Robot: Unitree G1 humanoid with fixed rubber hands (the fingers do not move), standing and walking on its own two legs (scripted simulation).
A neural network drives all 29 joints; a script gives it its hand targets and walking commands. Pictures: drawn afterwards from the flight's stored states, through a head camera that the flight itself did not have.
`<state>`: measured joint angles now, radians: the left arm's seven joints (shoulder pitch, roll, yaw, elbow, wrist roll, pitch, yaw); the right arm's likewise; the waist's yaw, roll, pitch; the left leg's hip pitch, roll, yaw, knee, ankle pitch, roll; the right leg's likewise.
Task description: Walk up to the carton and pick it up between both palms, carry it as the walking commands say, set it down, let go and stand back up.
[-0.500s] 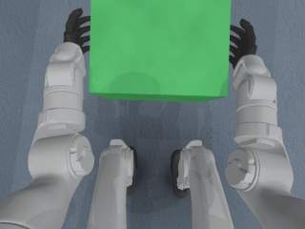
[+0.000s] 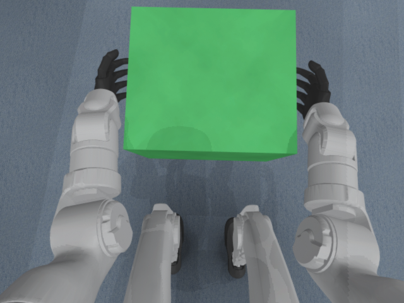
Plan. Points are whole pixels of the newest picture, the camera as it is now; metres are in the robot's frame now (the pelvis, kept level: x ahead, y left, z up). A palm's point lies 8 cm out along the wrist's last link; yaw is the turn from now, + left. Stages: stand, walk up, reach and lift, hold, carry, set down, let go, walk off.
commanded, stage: reach and lift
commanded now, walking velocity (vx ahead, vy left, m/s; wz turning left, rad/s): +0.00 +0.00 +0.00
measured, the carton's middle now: (210, 96) +0.52 +0.00 -0.13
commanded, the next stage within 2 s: none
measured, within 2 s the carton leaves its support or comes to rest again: neither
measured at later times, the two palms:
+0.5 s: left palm (89, 86) +0.47 +0.19 +0.02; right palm (340, 102) +0.45 -0.18 +0.02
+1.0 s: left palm (61, 81) +0.44 +0.19 +0.09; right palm (378, 101) +0.42 -0.18 +0.10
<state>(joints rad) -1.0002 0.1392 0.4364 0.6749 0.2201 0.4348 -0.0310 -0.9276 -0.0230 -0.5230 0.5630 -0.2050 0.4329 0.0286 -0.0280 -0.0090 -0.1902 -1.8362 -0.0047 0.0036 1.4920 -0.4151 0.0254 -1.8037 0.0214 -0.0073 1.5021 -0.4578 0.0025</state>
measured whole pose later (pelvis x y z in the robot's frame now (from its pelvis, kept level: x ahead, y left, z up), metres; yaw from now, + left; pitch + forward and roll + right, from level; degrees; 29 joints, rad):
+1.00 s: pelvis +0.03 +0.00 +0.13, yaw +1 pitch +31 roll -1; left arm -0.68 0.00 0.45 0.54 0.29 0.43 -0.06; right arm -0.62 0.08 -0.53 0.45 -0.29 0.43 0.10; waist -0.03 0.00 -0.17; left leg -1.21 -0.02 0.00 0.95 -0.28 0.03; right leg -1.17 0.02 0.00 0.95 -0.31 0.00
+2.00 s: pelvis +0.08 +0.00 +0.22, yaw +1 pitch +5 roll +0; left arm -0.31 -0.07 0.34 0.34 0.30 0.54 -0.10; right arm -0.27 0.12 -0.39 0.28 -0.29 0.55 0.08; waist -0.03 -0.02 -0.07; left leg -0.31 -0.02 -0.01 0.35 -0.14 0.02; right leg -0.28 0.01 0.02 0.36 -0.17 0.00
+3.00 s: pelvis +0.09 +0.00 +0.22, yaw +1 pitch -5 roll +0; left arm -0.22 -0.11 0.31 0.19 0.31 0.70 -0.07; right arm -0.21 0.12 -0.31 0.19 -0.32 0.70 0.07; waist 0.00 0.00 -0.02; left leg -0.02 -0.02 -0.01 0.23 -0.12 0.01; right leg 0.00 0.01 0.03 0.23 -0.15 -0.01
